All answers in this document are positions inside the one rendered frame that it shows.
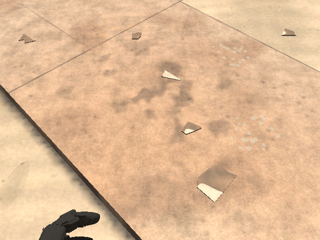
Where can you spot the left robot hand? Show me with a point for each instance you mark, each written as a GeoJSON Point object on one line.
{"type": "Point", "coordinates": [67, 223]}

